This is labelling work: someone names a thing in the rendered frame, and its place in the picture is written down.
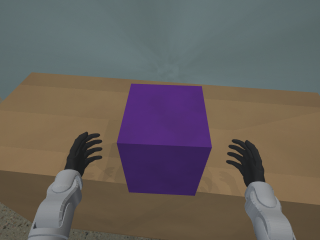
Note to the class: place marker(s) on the right robot hand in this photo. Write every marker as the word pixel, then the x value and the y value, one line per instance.
pixel 251 163

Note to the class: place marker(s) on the robot left forearm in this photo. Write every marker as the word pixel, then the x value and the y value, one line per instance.
pixel 55 214

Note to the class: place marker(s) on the carton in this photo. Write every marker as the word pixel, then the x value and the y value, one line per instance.
pixel 164 140

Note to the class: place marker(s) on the robot right forearm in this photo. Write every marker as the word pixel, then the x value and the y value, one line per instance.
pixel 265 212

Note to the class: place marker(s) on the left robot hand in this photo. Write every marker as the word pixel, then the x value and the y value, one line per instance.
pixel 77 159

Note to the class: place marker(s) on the pedestal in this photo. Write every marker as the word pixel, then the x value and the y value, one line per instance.
pixel 42 117

